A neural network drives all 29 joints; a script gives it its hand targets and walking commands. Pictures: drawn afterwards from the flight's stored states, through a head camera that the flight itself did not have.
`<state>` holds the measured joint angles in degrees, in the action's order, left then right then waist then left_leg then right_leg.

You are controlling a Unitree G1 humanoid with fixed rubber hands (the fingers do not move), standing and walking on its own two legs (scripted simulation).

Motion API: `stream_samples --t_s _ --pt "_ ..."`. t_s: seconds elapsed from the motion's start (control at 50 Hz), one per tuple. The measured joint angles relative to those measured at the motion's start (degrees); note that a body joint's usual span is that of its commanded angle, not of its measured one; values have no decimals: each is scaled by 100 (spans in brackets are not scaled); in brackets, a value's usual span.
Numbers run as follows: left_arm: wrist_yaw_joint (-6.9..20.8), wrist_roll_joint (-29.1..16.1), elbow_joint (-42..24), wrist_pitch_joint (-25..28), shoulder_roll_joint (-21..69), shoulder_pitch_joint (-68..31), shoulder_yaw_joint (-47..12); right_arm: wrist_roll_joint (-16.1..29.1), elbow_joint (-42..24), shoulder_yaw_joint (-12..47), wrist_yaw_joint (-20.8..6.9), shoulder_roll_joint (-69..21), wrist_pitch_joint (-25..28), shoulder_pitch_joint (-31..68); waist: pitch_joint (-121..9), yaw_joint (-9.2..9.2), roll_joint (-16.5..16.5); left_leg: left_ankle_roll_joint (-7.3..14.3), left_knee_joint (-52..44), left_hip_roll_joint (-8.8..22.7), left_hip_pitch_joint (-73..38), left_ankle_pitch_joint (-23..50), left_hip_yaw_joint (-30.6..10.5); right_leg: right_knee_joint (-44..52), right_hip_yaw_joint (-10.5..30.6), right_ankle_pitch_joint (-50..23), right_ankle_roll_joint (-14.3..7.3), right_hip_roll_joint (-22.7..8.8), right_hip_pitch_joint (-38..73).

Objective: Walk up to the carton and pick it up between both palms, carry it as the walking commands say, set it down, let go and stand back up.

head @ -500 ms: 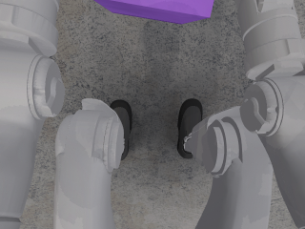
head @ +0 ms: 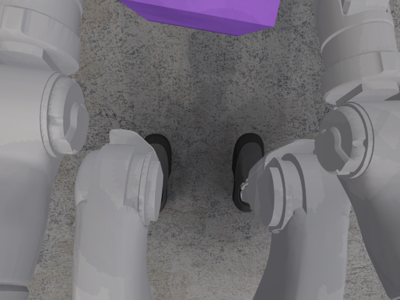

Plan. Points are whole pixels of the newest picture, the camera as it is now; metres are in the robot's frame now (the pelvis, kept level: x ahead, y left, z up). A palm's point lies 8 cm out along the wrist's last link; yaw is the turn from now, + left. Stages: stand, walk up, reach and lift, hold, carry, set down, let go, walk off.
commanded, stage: reach and lift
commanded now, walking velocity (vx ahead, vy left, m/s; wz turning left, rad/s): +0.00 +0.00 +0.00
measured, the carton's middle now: out of the picture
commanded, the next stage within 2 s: none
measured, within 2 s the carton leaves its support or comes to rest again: leaves its support in 0.48 s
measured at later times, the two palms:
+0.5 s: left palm out of the picture +0.58 +0.16 -0.16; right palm out of the picture +0.57 -0.12 -0.17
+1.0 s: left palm out of the picture +0.58 +0.16 -0.09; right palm out of the picture +0.57 -0.11 -0.10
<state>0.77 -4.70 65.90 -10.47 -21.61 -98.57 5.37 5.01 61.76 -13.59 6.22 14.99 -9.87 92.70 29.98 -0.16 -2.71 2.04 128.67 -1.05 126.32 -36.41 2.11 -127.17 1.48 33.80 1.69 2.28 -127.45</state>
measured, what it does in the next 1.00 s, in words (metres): stands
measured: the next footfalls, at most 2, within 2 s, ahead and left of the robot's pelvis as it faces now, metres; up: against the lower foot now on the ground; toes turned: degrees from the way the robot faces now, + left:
none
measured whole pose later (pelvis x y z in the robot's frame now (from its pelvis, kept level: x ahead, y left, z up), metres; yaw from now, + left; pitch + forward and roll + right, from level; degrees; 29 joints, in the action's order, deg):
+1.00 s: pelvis -0.01 +0.01 +0.02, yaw +1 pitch +27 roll -3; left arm -3.3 -4.7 64.0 -19.6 -19.9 -98.9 5.3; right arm 5.4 56.4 -13.8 9.9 14.0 -20.5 91.1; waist 30.1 -0.2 -0.7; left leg 2.0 126.5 -3.3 117.6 -36.0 0.7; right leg -124.4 2.2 35.0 2.9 4.0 -116.7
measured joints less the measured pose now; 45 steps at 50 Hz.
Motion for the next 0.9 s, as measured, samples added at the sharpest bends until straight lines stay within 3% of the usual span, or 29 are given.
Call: stream_samples --t_s 0.42,0.58,0.9 --pt "22 0 3 -223 -5 0 0 -1 -185 101 59 -2 -376 -54 0 0 -2 0 10 -15 -55 -1 -2 -11 9 7 3 13 64" --pt "-223 1 -77 -609 42 22 -4 43 -316 350 288 -59 -751 -130 18 0 62 0 10 -76 -415 -8 -35 -10 55 52 28 116 465" --pt "-296 1 -81 -875 141 -37 -4 40 -461 -21 334 -94 -1069 -161 11 0 57 1 -155 -143 -721 46 -85 190 69 50 117 148 852"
